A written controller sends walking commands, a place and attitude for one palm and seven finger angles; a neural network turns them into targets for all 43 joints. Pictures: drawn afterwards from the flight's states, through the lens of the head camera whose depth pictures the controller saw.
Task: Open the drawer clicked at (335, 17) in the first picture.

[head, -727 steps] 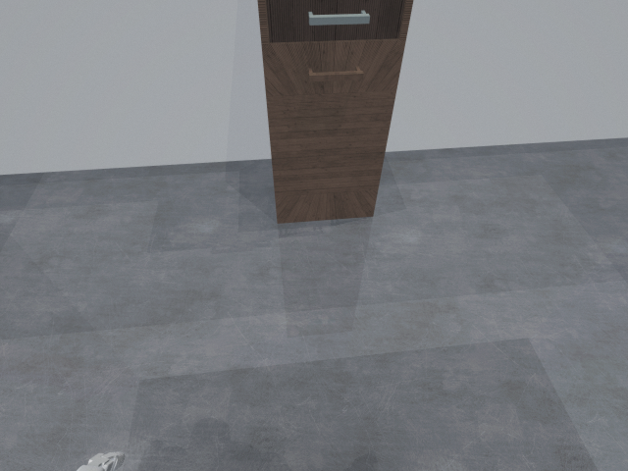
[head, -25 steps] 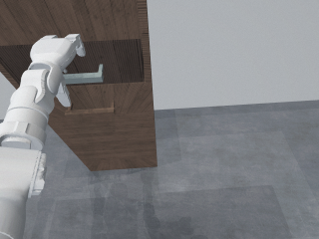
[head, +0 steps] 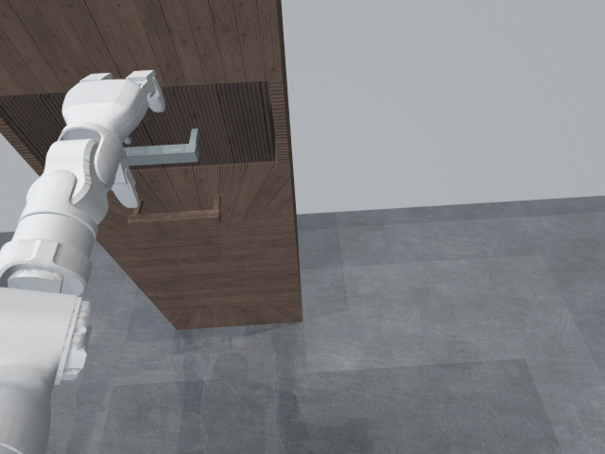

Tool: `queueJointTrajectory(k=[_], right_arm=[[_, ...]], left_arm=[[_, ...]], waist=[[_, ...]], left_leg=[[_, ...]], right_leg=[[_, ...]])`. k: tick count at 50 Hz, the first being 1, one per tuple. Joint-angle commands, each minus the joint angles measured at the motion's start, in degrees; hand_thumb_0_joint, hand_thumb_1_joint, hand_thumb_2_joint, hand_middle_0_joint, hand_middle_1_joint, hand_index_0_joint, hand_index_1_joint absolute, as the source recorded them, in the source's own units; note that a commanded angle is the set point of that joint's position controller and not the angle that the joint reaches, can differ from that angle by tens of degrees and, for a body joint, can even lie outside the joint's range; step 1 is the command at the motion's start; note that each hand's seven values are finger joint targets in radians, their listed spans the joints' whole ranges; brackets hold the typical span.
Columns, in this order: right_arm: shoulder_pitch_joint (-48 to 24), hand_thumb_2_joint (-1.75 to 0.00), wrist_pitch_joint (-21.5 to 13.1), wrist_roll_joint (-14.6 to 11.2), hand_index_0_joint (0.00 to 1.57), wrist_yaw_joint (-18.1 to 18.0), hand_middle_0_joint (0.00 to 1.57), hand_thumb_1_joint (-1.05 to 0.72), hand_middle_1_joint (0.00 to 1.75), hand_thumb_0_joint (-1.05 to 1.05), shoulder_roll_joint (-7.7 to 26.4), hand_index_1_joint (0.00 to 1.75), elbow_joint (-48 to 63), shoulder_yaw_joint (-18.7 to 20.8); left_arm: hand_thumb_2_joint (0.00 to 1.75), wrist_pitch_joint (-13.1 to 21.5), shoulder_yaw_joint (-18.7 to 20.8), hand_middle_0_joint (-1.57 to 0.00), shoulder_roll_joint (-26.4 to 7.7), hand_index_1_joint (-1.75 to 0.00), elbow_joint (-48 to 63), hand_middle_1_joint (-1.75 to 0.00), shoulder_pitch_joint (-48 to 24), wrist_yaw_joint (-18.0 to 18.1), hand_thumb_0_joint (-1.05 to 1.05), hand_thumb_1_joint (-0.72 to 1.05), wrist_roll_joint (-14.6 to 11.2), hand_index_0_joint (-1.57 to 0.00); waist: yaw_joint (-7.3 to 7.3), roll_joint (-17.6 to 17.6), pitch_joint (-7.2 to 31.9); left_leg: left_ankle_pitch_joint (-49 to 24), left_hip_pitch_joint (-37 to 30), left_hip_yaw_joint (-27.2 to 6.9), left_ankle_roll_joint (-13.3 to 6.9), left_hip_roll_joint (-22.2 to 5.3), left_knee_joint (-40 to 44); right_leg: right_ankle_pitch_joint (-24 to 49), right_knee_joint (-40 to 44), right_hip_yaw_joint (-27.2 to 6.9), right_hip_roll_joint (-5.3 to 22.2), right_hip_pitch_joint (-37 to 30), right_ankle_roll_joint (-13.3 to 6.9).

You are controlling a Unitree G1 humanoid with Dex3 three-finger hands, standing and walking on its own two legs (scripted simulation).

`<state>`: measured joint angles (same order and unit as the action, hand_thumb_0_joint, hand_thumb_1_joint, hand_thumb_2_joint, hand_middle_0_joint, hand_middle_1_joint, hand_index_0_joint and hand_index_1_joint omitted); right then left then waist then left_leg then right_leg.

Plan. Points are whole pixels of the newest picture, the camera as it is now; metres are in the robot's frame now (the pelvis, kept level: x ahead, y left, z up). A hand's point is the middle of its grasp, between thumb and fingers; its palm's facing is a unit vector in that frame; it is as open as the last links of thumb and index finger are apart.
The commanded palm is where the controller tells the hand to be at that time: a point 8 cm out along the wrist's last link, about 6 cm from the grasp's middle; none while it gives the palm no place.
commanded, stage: lower the fingers behind the handle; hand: left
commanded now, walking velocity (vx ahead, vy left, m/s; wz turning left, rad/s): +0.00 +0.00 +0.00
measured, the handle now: (144, 146) +0.54 +0.25 +0.09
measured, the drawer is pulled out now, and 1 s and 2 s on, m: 0.00 0.00 0.00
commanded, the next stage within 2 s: close the thumb around the handle in 1.54 s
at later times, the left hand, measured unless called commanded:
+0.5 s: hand (136, 162) +0.48 +0.24 +0.11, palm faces +0.00 +0.00 -1.00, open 13.9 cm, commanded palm +0.46 +0.24 +0.17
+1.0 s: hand (141, 180) +0.48 +0.24 +0.08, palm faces -0.03 -0.01 -1.00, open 13.9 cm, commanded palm +0.46 +0.25 +0.13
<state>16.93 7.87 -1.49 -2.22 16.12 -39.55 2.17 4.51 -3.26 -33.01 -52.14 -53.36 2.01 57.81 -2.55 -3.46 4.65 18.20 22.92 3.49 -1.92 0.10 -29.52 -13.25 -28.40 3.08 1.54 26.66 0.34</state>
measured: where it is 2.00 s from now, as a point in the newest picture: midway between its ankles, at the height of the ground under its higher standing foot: outside the picture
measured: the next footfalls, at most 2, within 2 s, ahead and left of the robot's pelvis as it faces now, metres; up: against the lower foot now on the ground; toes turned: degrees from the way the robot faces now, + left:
none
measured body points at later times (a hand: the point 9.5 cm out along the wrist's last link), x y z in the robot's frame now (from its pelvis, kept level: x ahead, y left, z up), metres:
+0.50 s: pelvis -0.01 +0.00 +0.00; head +0.06 -0.02 +0.44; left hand +0.47 +0.23 +0.17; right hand +0.05 -0.28 -0.14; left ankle -0.05 +0.09 -0.73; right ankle +0.00 -0.13 -0.73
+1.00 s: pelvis -0.01 +0.00 -0.01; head +0.07 -0.01 +0.43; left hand +0.47 +0.24 +0.13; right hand +0.01 -0.28 -0.14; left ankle -0.05 +0.09 -0.73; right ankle +0.00 -0.13 -0.73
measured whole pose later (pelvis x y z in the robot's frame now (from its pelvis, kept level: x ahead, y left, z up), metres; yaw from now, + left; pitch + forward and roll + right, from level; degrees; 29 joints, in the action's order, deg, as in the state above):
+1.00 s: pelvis -0.01 +0.00 -0.01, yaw -1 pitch +15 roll -1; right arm 20.0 6.2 -0.1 -2.0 15.8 -40.6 3.2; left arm 6.5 -0.6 -32.3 -57.6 -49.3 10.2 61.0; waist -4.3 -2.9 5.5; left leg 19.8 29.6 3.9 -2.1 -0.4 -34.5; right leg -14.0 -32.4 2.5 1.2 33.1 0.4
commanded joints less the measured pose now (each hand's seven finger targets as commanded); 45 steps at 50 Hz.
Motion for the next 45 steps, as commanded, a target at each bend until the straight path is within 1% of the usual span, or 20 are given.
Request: queueJointTrajectory(k=[1, 2, 3, 5, 9, 13, 15, 17, 19, 23, 26, 30, 33, 34, 36, 39, 40, 41, 44, 45], right_arm=[[2.7, -0.90, -0.9, -0.2, 0.20, -0.1, 0.20, -0.90, 0.30, 0.00, 8.0, 0.30, 5.3, 2.2], [2.6, -0.90, -0.8, -0.3, 0.20, -0.3, 0.20, -0.90, 0.30, 0.00, 8.2, 0.30, 5.6, 2.1], [2.3, -0.90, -0.6, -0.3, 0.20, -0.6, 0.20, -0.90, 0.30, 0.00, 8.5, 0.30, 5.9, 2.0], [2.5, -0.90, -0.8, -0.3, 0.20, -0.8, 0.20, -0.90, 0.30, 0.00, 8.0, 0.30, 6.1, 2.2], [2.9, -0.90, -1.0, 0.0, 0.20, -1.0, 0.20, -0.90, 0.30, 0.00, 7.8, 0.30, 6.3, 2.5], [3.6, -0.90, -1.6, 0.1, 0.20, -0.7, 0.20, -0.90, 0.30, 0.00, 7.5, 0.30, 5.6, 2.8], [4.4, -0.90, -1.7, 0.3, 0.20, -0.6, 0.20, -0.90, 0.30, 0.00, 7.7, 0.30, 4.8, 2.9], [4.6, -0.90, -1.9, 0.3, 0.20, -0.6, 0.20, -0.90, 0.30, 0.00, 7.7, 0.30, 4.5, 2.9], [5.0, -0.90, -2.1, 0.5, 0.20, -0.4, 0.20, -0.90, 0.30, 0.00, 7.6, 0.30, 4.3, 3.2], [5.2, -0.90, -1.7, 0.7, 0.20, -0.2, 0.20, -0.90, 0.30, 0.00, 7.9, 0.30, 4.1, 3.3], [4.9, -0.90, -1.5, 0.4, 0.20, -0.1, 0.20, -0.90, 0.30, 0.00, 8.0, 0.30, 4.2, 2.9], [5.3, -0.90, -1.8, 0.4, 0.20, -0.7, 0.20, -0.90, 0.30, 0.00, 8.3, 0.30, 4.7, 2.7], [6.0, -0.90, -2.2, 0.7, 0.20, -0.8, 0.20, -0.90, 0.30, 0.00, 8.0, 0.30, 5.0, 3.1], [6.3, -0.90, -2.3, 0.7, 0.20, -0.7, 0.20, -0.90, 0.30, 0.00, 7.9, 0.30, 4.9, 3.2], [6.8, -0.90, -2.5, 0.8, 0.20, -0.7, 0.20, -0.90, 0.30, 0.00, 8.3, 0.30, 4.3, 3.2], [7.3, -0.90, -2.8, 0.9, 0.20, -0.8, 0.20, -0.90, 0.30, 0.00, 8.3, 0.30, 3.9, 3.3], [7.8, -0.90, -2.9, 0.8, 0.20, -0.8, 0.20, -0.90, 0.30, 0.00, 8.4, 0.30, 3.6, 3.5], [7.8, -0.90, -3.0, 1.0, 0.20, -0.7, 0.20, -0.90, 0.30, 0.00, 8.3, 0.30, 3.9, 3.4], [8.6, -0.90, -3.0, 1.3, 0.20, -0.3, 0.20, -0.90, 0.30, 0.00, 8.1, 0.30, 3.3, 4.0], [8.8, -0.90, -2.9, 1.3, 0.20, -0.3, 0.20, -0.90, 0.30, 0.00, 8.3, 0.30, 3.1, 4.1]], left_arm=[[0.30, -2.1, 4.1, -0.30, -13.9, -1.20, 7.8, -1.20, -23.9, 1.5, 0.00, -0.50, -0.2, -0.30], [0.30, -2.1, 5.3, -0.30, -15.6, -1.20, 7.6, -1.20, -23.0, 1.3, 0.00, -0.50, 0.0, -0.30], [0.30, -1.8, 5.9, -0.30, -16.6, -1.20, 7.7, -1.20, -23.6, 1.1, 0.00, -0.50, 0.2, -0.30], [0.30, -0.7, 4.7, -0.30, -15.3, -1.20, 9.7, -1.20, -24.8, 1.0, 0.00, -0.50, 0.4, -0.30], [0.30, 1.7, 7.0, -0.30, -17.7, -1.20, 12.3, -1.20, -24.9, 1.9, 0.00, -0.50, 0.1, -0.30], [0.30, 2.5, 4.4, -0.30, -14.2, -1.20, 13.0, -1.20, -27.5, 3.9, 0.00, -0.50, 0.5, -0.30], [0.30, 2.1, 5.9, -0.30, -15.6, -1.20, 10.9, -1.20, -26.9, 5.1, 0.00, -0.50, 0.7, -0.30], [0.30, 1.6, 4.7, -0.30, -14.7, -1.20, 10.4, -1.20, -28.7, 5.9, 0.00, -0.50, 0.9, -0.30], [0.30, 1.6, 4.9, -0.30, -14.3, -1.20, 11.1, -1.20, -29.0, 6.5, 0.00, -0.50, 1.1, -0.30], [0.30, 0.8, 5.5, -0.30, -14.0, -1.20, 9.1, -1.20, -25.9, 6.7, 0.00, -0.50, 1.3, -0.30], [0.30, -0.4, 4.9, -0.30, -13.5, -1.20, 5.5, -1.20, -23.9, 6.8, 0.00, -0.50, 1.6, -0.30], [0.30, 0.0, 7.4, -0.30, -17.6, -1.20, 4.7, -1.20, -24.5, 7.4, 0.00, -0.50, 2.4, -0.30], [0.30, 1.5, 7.6, -0.30, -17.1, -1.20, 7.3, -1.20, -24.7, 8.1, 0.00, -0.50, 2.9, -0.30], [0.30, 1.6, 6.8, -0.30, -16.1, -1.20, 6.8, -1.20, -23.8, 8.4, 0.00, -0.50, 2.7, -0.30], [0.30, 1.4, 7.7, -0.30, -16.9, -1.20, 5.1, -1.20, -23.5, 9.0, 0.00, -0.50, 2.8, -0.30], [0.30, 1.4, 6.3, -0.30, -16.0, -1.20, 4.6, -1.20, -25.4, 9.7, 0.00, -0.50, 3.1, -0.30], [0.30, 1.5, 7.9, -0.30, -17.7, -1.20, 4.5, -1.20, -24.8, 10.0, 0.00, -0.50, 3.4, -0.30], [0.30, 1.7, 6.8, -0.30, -16.4, -1.20, 5.8, -1.20, -25.3, 10.1, 0.00, -0.50, 3.2, -0.30], [0.30, 2.1, 6.0, -0.30, -14.0, -1.20, 6.6, -1.20, -24.1, 10.3, 0.00, -0.50, 2.8, -0.30], [0.30, 2.1, 7.7, -0.30, -15.7, -1.20, 5.9, -1.20, -22.6, 10.3, 0.00, -0.50, 2.6, -0.30]], waist=[[-0.05, 2.5, 20.4], [0.38, 3.4, 21.0], [-0.20, 4.7, 20.8], [-0.30, 3.1, 21.6], [-0.25, 2.1, 23.3], [-1.59, 0.6, 22.3], [-1.51, 0.2, 22.5], [-2.17, 0.1, 22.9], [-1.81, -0.4, 25.6], [-1.49, 1.0, 26.0], [-1.57, 2.1, 20.9], [-1.31, 2.8, 21.6], [-1.29, 1.8, 25.2], [-1.42, 0.7, 24.4], [-1.79, 1.9, 22.6], [-2.82, 0.7, 23.1], [-2.31, 1.0, 23.4], [-2.14, -0.7, 24.8], [-2.50, -1.4, 26.8], [-1.97, -0.5, 26.6]], left_leg=[[-29.4, -7.3, -2.0, -0.1, -0.1, 1.3], [-27.7, -6.3, -1.6, -0.3, 0.2, 1.4], [-26.6, -5.6, -1.5, -0.4, 0.4, 1.4], [-27.2, -6.4, -1.6, -0.6, 0.3, 1.1], [-28.5, -7.0, -1.6, -0.6, 0.5, 0.2], [-28.3, -7.9, -2.3, -0.3, 0.5, -0.5], [-27.1, -7.5, -2.4, -0.2, 0.6, -0.7], [-26.0, -6.9, -2.3, -0.2, 0.7, -0.9], [-28.6, -8.0, -2.6, -0.1, 0.6, -1.4], [-31.2, -7.7, -2.5, -0.1, 0.5, -1.9], [-25.8, -4.3, -2.2, -0.2, 0.4, -0.8], [-21.8, -1.3, -1.7, -0.5, 0.7, -0.5], [-25.5, -3.2, -1.8, -0.5, 0.6, -1.5], [-25.5, -3.7, -1.8, -0.4, 0.5, -1.5], [-23.7, -2.5, -1.8, -0.4, 0.4, -1.5], [-22.9, -2.6, -1.7, -0.4, 0.5, -1.9], [-23.2, -2.4, -2.0, -0.3, 0.4, -2.0], [-24.3, -3.3, -1.9, -0.3, 0.5, -2.2], [-30.0, -6.3, -2.5, 0.0, -0.1, -3.6], [-30.0, -5.7, -2.4, 0.0, -0.1, -3.7]], right_leg=[[20.0, -0.5, -1.2, -2.4, -13.5, -2.2], [20.0, -0.5, -1.5, -2.3, -14.9, -2.2], [20.1, -0.4, -1.6, -2.3, -15.5, -2.2], [20.4, -0.7, -1.7, -2.2, -14.9, -2.1], [21.6, -1.2, -2.2, -2.3, -15.1, -2.0], [19.0, -1.3, -1.7, -2.5, -11.3, -2.2], [18.2, -1.7, -1.7, -2.6, -10.8, -2.2], [18.1, -1.7, -1.8, -2.6, -10.5, -2.2], [19.2, -2.3, -1.8, -2.6, -11.2, -2.2], [20.6, -2.5, -1.6, -2.8, -11.6, -2.1], [17.8, -2.1, -1.3, -2.8, -10.0, -2.1], [17.0, -2.3, -2.0, -2.5, -12.0, -2.1], [18.9, -3.0, -2.1, -2.7, -12.5, -2.1], [18.3, -3.0, -2.1, -2.7, -11.3, -2.0], [17.0, -2.9, -1.9, -2.8, -9.9, -2.0], [16.4, -2.9, -2.1, -2.8, -8.8, -1.9], [16.3, -3.1, -1.9, -2.9, -8.8, -2.0], [16.9, -3.4, -2.1, -2.9, -9.0, -2.1], [18.3, -3.8, -1.8, -3.1, -7.5, -2.0], [18.7, -3.9, -1.7, -3.2, -7.9, -1.9]])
